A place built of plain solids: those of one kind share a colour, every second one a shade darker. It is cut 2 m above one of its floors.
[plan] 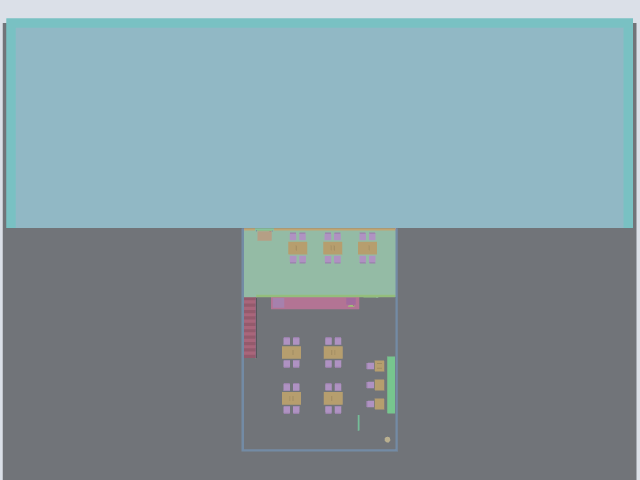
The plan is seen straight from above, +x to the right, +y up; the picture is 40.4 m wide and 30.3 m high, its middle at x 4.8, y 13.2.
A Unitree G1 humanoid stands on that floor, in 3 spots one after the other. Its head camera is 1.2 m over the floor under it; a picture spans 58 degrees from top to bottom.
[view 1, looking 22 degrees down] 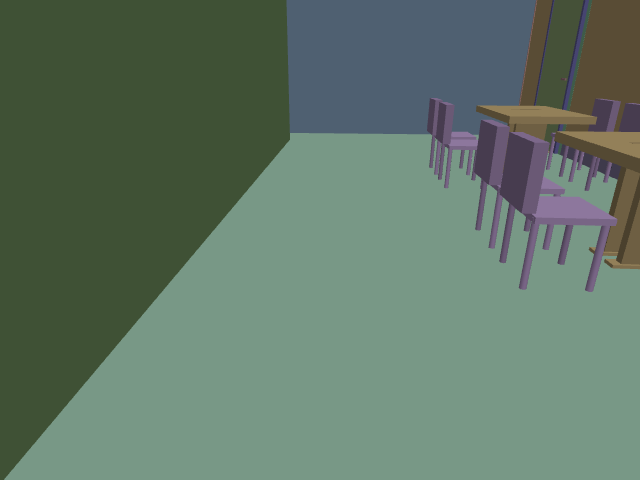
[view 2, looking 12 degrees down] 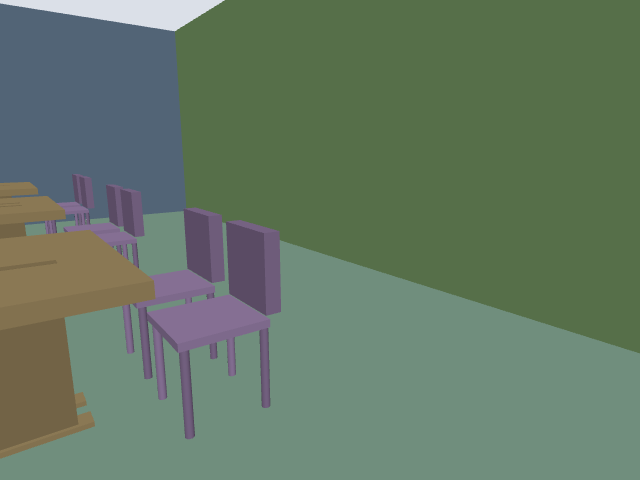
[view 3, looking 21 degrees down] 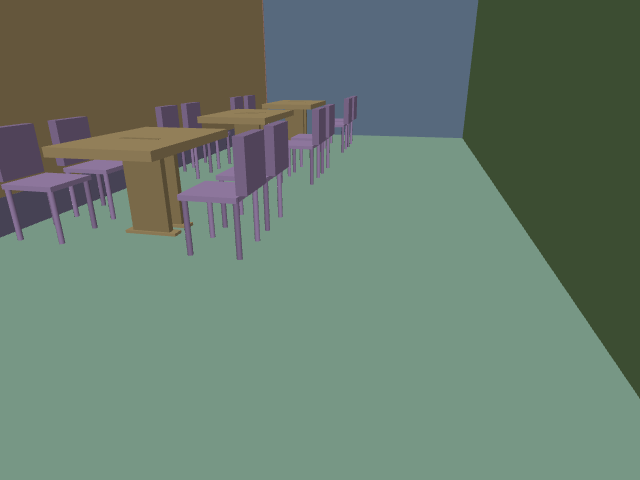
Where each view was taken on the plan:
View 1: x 8.36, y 10.79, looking -176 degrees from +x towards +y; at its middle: upper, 3.20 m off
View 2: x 1.30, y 12.70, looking -37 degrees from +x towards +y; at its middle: entrance_wall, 5.03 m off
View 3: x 0.36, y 10.69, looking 12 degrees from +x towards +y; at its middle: upper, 3.35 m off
